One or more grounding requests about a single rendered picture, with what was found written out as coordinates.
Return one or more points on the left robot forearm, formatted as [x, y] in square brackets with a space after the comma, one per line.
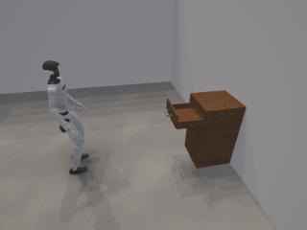
[71, 100]

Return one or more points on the robot right hand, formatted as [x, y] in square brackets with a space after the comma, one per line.
[75, 135]

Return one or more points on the handle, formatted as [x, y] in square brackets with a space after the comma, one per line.
[165, 110]

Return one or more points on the robot left hand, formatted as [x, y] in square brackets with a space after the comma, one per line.
[80, 107]

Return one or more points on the right robot forearm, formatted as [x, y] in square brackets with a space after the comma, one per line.
[58, 117]

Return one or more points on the humanoid robot head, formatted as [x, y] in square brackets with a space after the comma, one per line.
[52, 66]

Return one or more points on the drawer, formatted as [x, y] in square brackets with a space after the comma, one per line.
[185, 115]

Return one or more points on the cabinet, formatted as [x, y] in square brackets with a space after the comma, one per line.
[213, 143]

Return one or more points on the right robot upper arm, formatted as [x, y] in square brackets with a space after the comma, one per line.
[52, 93]

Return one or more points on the humanoid robot torso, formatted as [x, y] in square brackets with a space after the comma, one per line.
[62, 100]

